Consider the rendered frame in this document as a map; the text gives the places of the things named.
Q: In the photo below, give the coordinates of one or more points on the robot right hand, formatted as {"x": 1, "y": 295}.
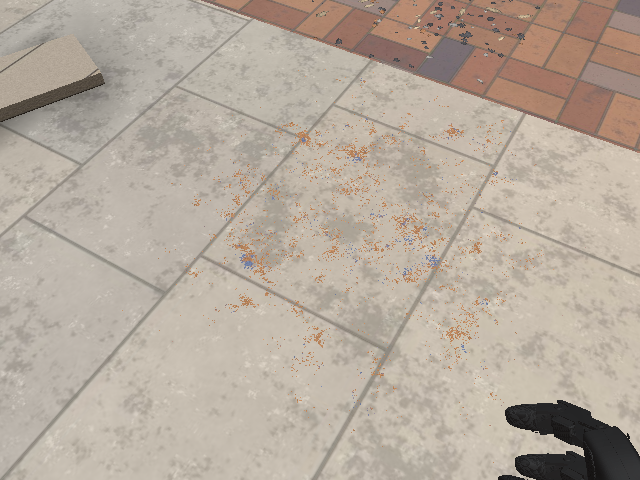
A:
{"x": 609, "y": 454}

